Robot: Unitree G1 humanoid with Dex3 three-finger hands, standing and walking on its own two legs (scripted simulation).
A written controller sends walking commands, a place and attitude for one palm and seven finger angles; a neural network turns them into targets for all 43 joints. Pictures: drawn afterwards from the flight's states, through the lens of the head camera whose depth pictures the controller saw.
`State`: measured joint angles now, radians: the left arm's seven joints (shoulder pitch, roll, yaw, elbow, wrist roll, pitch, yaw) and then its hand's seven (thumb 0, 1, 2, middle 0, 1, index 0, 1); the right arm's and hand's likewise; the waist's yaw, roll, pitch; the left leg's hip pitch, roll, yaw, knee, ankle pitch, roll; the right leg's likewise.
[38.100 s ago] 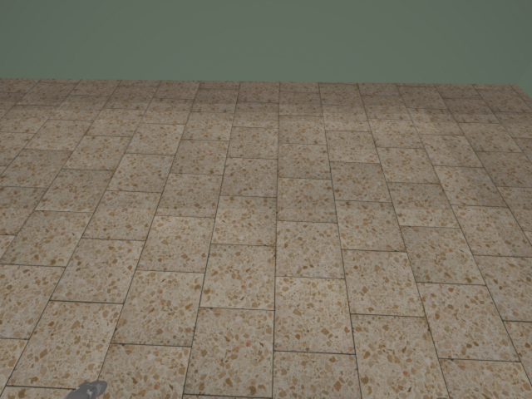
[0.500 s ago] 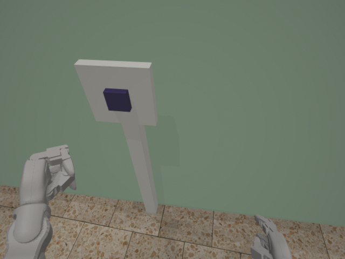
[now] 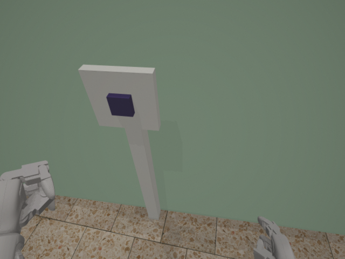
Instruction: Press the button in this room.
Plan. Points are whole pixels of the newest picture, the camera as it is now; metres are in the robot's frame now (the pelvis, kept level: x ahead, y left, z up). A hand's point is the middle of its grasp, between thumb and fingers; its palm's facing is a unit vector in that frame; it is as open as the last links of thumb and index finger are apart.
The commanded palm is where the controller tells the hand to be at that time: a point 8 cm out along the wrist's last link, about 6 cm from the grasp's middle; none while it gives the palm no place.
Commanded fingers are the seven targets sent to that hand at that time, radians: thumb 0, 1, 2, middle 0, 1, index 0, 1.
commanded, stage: draw the hand back to the body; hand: left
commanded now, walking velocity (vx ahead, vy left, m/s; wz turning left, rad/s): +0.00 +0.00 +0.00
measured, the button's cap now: (121, 104) +0.48 +0.22 +0.11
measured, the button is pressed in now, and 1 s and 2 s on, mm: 0 0 0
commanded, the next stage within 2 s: step back with the hand held close in 0.12 s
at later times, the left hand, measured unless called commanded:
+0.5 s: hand (52, 196) +0.17 +0.24 +0.15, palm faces +0.30 -0.84 -0.45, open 3.1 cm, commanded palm +0.11 +0.29 +0.17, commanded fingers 0.00 0.90 0.90 -1.30 -1.50 -1.30 -1.50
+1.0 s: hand (9, 233) +0.11 +0.27 +0.15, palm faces +0.36 -0.83 -0.43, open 3.1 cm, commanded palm +0.05 +0.31 +0.17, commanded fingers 0.00 0.90 0.90 -1.30 -1.50 -1.30 -1.50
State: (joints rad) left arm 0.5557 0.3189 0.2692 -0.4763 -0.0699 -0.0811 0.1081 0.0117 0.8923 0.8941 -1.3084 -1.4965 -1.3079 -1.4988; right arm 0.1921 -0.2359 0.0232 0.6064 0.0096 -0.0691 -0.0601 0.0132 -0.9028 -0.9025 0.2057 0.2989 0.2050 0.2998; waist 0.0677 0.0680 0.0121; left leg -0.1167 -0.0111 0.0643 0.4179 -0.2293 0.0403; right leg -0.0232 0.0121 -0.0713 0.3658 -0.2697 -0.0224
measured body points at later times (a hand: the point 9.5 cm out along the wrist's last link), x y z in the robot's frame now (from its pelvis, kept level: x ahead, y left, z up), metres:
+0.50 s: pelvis -0.02 +0.01 +0.00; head -0.01 +0.00 +0.45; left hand +0.15 +0.28 +0.17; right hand +0.16 -0.23 -0.08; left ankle +0.00 +0.09 -0.74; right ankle -0.04 -0.10 -0.74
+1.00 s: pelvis -0.08 +0.03 -0.01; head -0.07 +0.05 +0.43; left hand +0.08 +0.31 +0.17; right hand +0.08 -0.21 -0.09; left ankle +0.00 +0.09 -0.74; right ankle -0.04 -0.10 -0.74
